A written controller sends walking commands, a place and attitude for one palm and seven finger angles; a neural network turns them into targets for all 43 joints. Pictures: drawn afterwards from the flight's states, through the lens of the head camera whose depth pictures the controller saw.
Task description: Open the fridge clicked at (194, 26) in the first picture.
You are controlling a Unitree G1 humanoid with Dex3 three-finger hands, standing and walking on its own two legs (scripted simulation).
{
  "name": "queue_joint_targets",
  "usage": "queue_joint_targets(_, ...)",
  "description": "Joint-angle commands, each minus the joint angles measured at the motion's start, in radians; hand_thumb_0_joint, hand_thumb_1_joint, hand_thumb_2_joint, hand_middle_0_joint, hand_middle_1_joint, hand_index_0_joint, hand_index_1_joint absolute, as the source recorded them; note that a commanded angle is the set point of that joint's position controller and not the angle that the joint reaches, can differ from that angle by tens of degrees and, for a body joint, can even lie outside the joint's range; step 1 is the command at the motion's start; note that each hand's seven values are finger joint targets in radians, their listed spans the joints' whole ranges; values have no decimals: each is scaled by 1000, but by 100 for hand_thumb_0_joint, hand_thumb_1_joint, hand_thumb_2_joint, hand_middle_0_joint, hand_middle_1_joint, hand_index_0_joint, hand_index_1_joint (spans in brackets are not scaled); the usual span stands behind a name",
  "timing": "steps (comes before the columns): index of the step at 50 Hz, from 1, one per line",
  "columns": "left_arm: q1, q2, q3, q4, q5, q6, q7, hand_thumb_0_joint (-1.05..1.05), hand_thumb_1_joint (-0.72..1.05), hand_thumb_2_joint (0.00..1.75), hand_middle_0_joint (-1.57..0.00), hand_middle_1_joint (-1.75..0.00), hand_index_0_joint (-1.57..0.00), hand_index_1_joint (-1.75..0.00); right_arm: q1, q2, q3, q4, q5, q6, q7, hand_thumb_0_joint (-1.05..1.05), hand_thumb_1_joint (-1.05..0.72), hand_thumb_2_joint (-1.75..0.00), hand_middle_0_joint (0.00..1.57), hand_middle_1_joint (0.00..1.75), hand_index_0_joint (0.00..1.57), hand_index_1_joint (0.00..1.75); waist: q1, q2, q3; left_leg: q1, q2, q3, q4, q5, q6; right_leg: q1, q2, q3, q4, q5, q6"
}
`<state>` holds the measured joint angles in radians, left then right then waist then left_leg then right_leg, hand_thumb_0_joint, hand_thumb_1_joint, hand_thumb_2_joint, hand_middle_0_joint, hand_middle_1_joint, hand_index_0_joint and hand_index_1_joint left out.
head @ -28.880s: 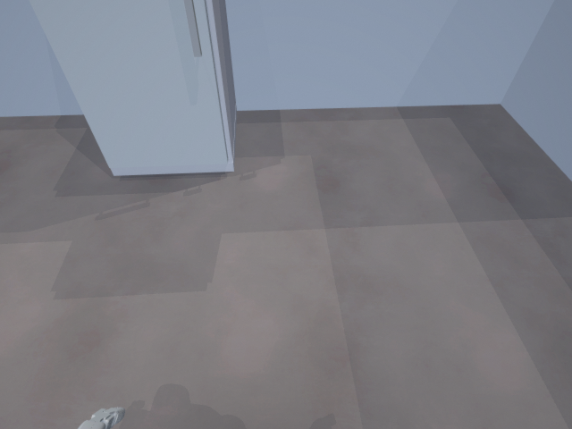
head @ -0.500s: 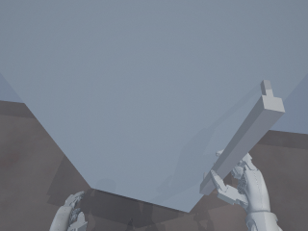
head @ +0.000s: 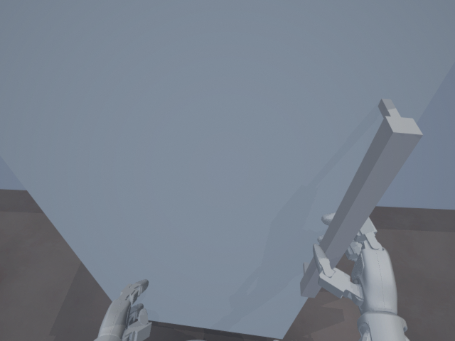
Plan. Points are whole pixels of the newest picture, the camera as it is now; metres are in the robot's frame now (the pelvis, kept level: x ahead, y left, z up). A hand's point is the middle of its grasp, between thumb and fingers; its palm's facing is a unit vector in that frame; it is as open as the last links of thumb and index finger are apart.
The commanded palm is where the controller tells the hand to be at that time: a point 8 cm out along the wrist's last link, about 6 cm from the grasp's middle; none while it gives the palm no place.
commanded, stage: walk backward, drawing the door open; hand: right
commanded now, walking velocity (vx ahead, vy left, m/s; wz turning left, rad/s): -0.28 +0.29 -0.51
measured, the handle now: (335, 224) +0.28 -0.12 +0.12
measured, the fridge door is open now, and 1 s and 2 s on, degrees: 5 39 82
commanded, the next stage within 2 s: stop walking and hold the door back in 1.82 s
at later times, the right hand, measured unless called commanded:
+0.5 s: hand out of the picture +0.12 -0.08 +0.10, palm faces +0.29 +0.93 -0.20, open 6.6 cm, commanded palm +0.07 -0.12 +0.08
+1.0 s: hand out of the picture -0.05 +0.03 +0.09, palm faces +0.71 +0.63 -0.31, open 6.5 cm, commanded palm -0.12 +0.02 +0.08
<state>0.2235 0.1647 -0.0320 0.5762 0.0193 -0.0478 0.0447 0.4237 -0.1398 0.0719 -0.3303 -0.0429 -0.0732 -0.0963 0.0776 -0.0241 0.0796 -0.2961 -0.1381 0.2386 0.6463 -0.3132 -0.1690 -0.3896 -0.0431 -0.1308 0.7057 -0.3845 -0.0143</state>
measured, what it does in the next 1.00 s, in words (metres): steps to the left, turning right: left foot, then right foot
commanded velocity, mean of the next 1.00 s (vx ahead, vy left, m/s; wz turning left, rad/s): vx -0.26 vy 0.22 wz -0.53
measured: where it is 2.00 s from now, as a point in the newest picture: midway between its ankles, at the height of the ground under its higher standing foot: outside the picture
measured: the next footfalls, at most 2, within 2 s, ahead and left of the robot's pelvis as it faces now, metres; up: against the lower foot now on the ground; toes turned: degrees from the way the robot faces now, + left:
left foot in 0.28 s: -0.14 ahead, +0.19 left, +0.00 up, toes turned -1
right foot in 0.36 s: -0.02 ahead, -0.03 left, +0.00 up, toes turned -5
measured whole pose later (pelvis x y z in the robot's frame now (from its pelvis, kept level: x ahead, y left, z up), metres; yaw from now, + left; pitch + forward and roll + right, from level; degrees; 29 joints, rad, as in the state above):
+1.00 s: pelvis -0.15 +0.33 +0.02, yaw -27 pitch -1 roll -1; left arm 0.29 0.26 0.04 0.62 0.03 -0.15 0.13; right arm 0.43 -0.21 -0.23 -0.15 0.03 -0.13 -0.14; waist 0.03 -0.03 -0.01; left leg -0.40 -0.01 0.27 0.53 -0.19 -0.10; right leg -0.10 -0.01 -0.16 0.48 -0.47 -0.03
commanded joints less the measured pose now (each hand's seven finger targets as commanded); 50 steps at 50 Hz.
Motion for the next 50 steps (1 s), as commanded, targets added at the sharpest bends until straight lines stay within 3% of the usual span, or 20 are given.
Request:
queue_joint_targets(1,-184,146,55,-187,19,-50,1,0,90,90,-20,-30,-20,-30,-110,-112,-1,-247,-49,-87,-24,0,-90,-90,45,140,45,140,-70,-296,-137,-152,98,-350,725,-278,411,-29,-472,897,-679,-216,-56)
queue_joint_targets(2,-324,151,67,-197,17,-33,24,0,90,90,-20,-30,-20,-30,-162,-211,-74,-398,-2,-75,-50,0,-90,-90,45,140,45,140,-120,-132,-211,61,89,-389,682,-218,366,-87,-418,683,-626,-200,-114)
queue_joint_targets(3,-229,121,65,-207,27,-35,3,0,90,90,-20,-30,-20,-30,-76,-112,-52,-254,12,-61,-43,0,-90,-90,45,140,45,140,-89,-204,-153,80,9,-254,662,-286,151,-179,-348,584,-704,-515,-89)
queue_joint_targets(9,-165,89,60,-109,18,-84,13,0,90,90,-20,-30,-20,-30,-214,-82,-5,-182,1,-28,-39,0,-90,-90,45,140,45,140,-103,-229,-315,240,-84,-7,-71,-320,192,95,-17,182,-615,-136,164)
queue_joint_targets(11,-122,57,54,-66,3,-91,17,0,90,90,-20,-30,-20,-30,-275,-143,-38,-200,-4,-47,-20,0,-90,-90,45,140,45,140,-69,34,-345,-110,118,-151,-384,-203,290,406,121,13,-87,150,174)
queue_joint_targets(15,-164,8,4,-117,39,-85,14,0,90,90,-20,-30,-20,-30,-341,-259,-218,-381,35,-109,-13,0,-90,-90,45,140,45,140,-58,-3,-183,53,457,-373,-308,245,409,-66,65,116,265,-81,106)
queue_joint_targets(17,-160,77,48,-107,1,-94,36,0,90,90,-20,-30,-20,-30,-190,-158,-182,-173,50,-93,10,0,-90,-90,45,140,45,140,-37,164,-188,114,328,-234,-28,542,299,81,71,135,-142,248,64)
queue_joint_targets(18,-118,118,65,-100,0,-112,66,0,90,90,-20,-30,-20,-30,-190,-136,-159,-189,57,-79,25,0,-90,-90,45,140,45,140,-15,39,-234,-37,181,-104,267,558,190,356,19,209,-323,791,9)
queue_joint_targets(20,-43,113,42,-83,39,-150,37,0,90,90,-20,-30,-20,-30,-218,-146,-131,-243,21,-119,34,0,-90,-90,45,140,45,140,-44,-235,-334,-460,27,-255,655,-435,122,763,-367,783,-316,1681,-102)
queue_joint_targets(21,-63,112,32,-71,59,-161,24,0,90,90,-20,-30,-20,-30,-237,-150,-146,-282,32,-135,30,0,-90,-90,45,140,45,140,-31,-342,-354,-471,57,-308,720,-403,136,735,-341,805,-328,1598,-40)
queue_joint_targets(24,-77,134,70,-95,27,-123,25,0,90,90,-20,-30,-20,-30,-78,-103,-162,-126,26,-93,-4,0,-90,-90,45,140,45,140,-66,-53,-289,-317,111,-338,552,-149,117,467,-275,501,-355,843,-158)
queue_joint_targets(27,-116,128,57,-146,8,-115,47,0,90,90,-20,-30,-20,-30,-133,-87,-155,-89,65,-52,-20,0,-90,-90,45,140,45,140,-75,-202,-219,-34,116,-242,331,-42,135,138,-172,285,-399,489,-97)
queue_joint_targets(33,-152,120,58,-143,-5,-130,57,0,90,90,-20,-30,-20,-30,-90,-169,-256,-43,53,-69,-46,0,-90,-90,45,140,45,140,-109,-156,-113,294,100,-186,-61,-44,137,-261,-98,315,-385,-179,-65)
queue_joint_targets(35,-171,76,67,-108,-14,-135,54,0,90,90,-20,-30,-20,-30,-96,-246,-308,-74,48,-70,-42,0,-90,-90,45,140,45,140,-111,280,-89,-57,374,-417,-439,-245,221,-106,102,128,206,-163,54)
queue_joint_targets(37,-172,90,87,-73,7,-139,55,0,90,90,-20,-30,-20,-30,-140,-303,-375,-75,35,-62,-54,0,-90,-90,45,140,45,140,-103,295,-115,-307,594,-663,-568,-505,335,-138,93,202,808,-160,71)
queue_joint_targets(41,-141,83,71,-58,10,-117,57,0,90,90,-20,-30,-20,-30,-154,-255,-342,21,38,-110,-8,0,-90,-90,45,140,45,140,-65,142,-149,-106,380,-231,-452,-228,238,-81,68,63,701,-10,91)
queue_joint_targets(46,-93,109,83,-66,-4,-149,95,0,90,90,-20,-30,-20,-30,-121,-239,-348,-7,56,-123,-44,0,-90,-90,45,140,45,140,-76,294,-127,15,279,-87,-576,-4,-17,255,99,-121,-52,-291,19)
queue_joint_targets(48,-7,128,67,-60,8,-155,82,0,90,90,-20,-30,-20,-30,-70,-195,-317,-20,53,-134,-33,0,-90,-90,45,140,45,140,-5,-68,-95,-50,170,8,-102,117,-112,388,8,-31,-630,-43,-49)
queue_joint_targets(49,-34,135,70,-118,39,-164,67,0,90,90,-20,-30,-20,-30,-41,-195,-305,-43,39,-165,-27,0,-90,-90,45,140,45,140,-28,-455,-69,-204,157,-132,471,-165,-18,324,-308,349,-632,179,-133)
queue_joint_targets(50,-46,119,71,-138,59,-155,60,0,90,90,-20,-30,-20,-30,8,-260,-331,-54,-1,-165,-34,0,-90,-90,45,140,45,140,-72,-268,-79,-223,210,-337,675,-268,84,185,-472,585,-483,418,-208)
